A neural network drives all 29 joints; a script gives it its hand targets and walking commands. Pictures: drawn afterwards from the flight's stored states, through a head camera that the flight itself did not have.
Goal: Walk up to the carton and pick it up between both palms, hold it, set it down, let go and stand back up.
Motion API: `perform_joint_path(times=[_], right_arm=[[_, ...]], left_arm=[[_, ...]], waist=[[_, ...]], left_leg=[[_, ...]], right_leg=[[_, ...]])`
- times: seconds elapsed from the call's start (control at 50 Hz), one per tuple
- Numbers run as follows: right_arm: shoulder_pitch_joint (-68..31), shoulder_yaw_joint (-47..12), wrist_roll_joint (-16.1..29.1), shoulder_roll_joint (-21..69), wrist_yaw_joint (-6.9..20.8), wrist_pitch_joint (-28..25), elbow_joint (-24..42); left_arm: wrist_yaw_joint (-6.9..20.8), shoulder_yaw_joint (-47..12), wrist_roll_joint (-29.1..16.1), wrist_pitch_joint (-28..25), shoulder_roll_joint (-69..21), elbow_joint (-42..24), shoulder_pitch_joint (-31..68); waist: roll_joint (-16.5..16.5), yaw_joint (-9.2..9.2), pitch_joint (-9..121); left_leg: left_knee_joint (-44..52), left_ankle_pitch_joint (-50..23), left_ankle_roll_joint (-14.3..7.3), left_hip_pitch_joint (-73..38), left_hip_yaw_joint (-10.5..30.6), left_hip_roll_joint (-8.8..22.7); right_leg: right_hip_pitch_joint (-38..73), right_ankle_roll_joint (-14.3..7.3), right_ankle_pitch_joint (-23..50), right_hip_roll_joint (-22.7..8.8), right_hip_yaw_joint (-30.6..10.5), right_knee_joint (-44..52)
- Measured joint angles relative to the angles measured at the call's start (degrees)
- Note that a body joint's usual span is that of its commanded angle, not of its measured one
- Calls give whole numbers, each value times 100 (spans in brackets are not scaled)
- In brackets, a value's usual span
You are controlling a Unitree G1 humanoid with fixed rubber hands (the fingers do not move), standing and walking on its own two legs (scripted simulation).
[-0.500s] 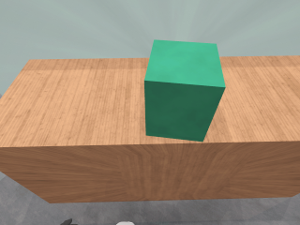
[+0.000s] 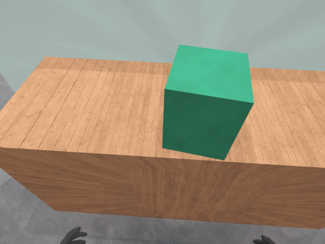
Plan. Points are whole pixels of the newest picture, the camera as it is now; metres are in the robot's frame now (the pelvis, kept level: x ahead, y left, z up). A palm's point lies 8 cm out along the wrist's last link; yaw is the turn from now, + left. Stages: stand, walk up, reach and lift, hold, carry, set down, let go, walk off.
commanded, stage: walk up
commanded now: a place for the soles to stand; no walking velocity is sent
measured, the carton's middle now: (202, 103) +0.50 -0.09 +0.05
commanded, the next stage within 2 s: none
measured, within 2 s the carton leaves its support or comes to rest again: neither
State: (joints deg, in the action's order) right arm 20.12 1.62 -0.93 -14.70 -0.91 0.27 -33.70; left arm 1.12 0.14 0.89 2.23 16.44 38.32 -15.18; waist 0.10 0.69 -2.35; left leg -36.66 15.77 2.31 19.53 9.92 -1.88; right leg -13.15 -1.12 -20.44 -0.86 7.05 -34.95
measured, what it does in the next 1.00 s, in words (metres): steps to the right: right foot, then left foot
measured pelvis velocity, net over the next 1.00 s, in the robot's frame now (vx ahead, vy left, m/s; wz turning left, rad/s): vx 0.07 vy -0.08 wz -0.02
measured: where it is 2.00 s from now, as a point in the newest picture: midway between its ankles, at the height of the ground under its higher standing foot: outside the picture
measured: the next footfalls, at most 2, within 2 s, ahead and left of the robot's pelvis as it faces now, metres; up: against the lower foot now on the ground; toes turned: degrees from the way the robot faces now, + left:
right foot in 0.52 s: +0.12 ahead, -0.20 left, +0.00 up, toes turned +1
left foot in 0.94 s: +0.13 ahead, +0.04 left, +0.00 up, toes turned -4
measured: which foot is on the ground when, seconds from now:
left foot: down 0.00-0.52, up 0.54-0.92, down 0.94-1.00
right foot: down 0.00-0.28, up 0.30-0.50, down 0.52-1.00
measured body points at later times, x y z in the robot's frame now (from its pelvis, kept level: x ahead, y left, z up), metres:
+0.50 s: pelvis +0.02 -0.06 -0.01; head +0.05 -0.05 +0.44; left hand +0.12 +0.23 -0.12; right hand +0.07 -0.35 -0.11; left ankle +0.04 +0.14 -0.72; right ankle +0.07 -0.20 -0.71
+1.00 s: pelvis +0.07 -0.08 +0.00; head +0.09 -0.08 +0.45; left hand +0.09 +0.20 -0.11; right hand +0.21 -0.33 -0.11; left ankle +0.09 +0.05 -0.73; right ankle +0.08 -0.21 -0.72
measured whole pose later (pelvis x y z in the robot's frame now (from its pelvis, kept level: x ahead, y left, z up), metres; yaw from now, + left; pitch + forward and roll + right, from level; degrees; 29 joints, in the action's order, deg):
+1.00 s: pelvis +0.07 -0.08 +0.00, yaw -1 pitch -2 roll +1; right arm 12.4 1.1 -2.0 -15.0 0.7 2.3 -38.3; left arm -1.3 1.6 0.3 1.1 16.5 37.3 -26.0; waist 0.2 2.7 -4.6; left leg -35.2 16.6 0.2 16.0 -3.1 1.3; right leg -17.2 0.6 -20.2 -2.0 -0.9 -38.3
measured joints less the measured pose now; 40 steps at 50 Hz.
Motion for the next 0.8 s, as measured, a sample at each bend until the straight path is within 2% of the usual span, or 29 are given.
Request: perform_joint_path(times=[0.26,0.3,0.36,0.42,0.48,0.52,0.54,0.56,0.6,0.64,0.72,0.8], right_arm=[[-85,16,-26,-50,-19,23,45],[-13,48,-124,-18,-44,-21,74],[64,85,-267,47,-142,-64,12],[169,119,-350,81,-214,-76,-123],[262,182,-294,-11,-186,-15,-245],[306,193,-208,-132,-143,68,-293],[299,194,-161,-192,-125,110,-335],[269,203,-125,-227,-118,165,-403],[232,207,-116,-260,-127,286,-477],[134,201,-111,-312,-99,334,-482],[-40,178,-146,-302,45,317,-438],[-249,126,-173,-226,141,352,-408]], left_arm=[[25,24,69,58,124,-58,-68],[84,107,169,104,184,-129,-168],[138,234,252,186,305,-195,-279],[157,320,269,193,404,-265,-305],[178,359,173,103,362,-321,-312],[155,352,120,-52,297,-375,-367],[117,342,129,-132,245,-367,-389],[69,304,165,-165,176,-333,-409],[-12,207,176,-139,14,-227,-465],[-80,119,146,-129,-168,-157,-525],[-168,16,160,-185,-339,-93,-688],[-252,52,139,-224,-317,-74,-861]], waist=[[4,73,-23],[73,117,8],[152,55,-86],[248,-49,-260],[206,-180,-342],[110,-220,-322],[11,-200,-321],[-79,-184,-307],[-162,-129,-210],[-253,-69,-205],[-309,35,-187],[-272,142,-198]], left_leg=[[-203,111,-40,108,113,-89],[-338,240,-85,135,53,-80],[-354,273,-75,94,78,20],[-171,290,-63,-39,145,160],[-106,326,-29,-105,267,311],[-430,545,-63,5,375,373],[-751,779,-147,98,463,399],[-1131,1182,-160,206,504,355],[-1876,1643,-132,435,244,189],[-2276,1531,-88,562,-171,141],[-1965,1278,-28,526,-804,230],[-1415,1076,-55,376,-1013,356]], right_leg=[[-31,-4,-173,-80,144,-179],[-167,-70,-682,-49,24,-538],[-646,22,-1146,109,-288,-1606],[-1117,140,-963,45,-514,-2094],[-1212,194,-660,-129,-655,-1515],[-964,224,91,-188,-647,-692],[-955,246,495,-130,-563,-691],[-983,221,430,-79,-486,-896],[-874,121,-131,-73,-441,-979],[-685,74,23,-91,-421,-758],[-378,68,309,-116,-429,-243],[-285,54,409,-83,-506,32]])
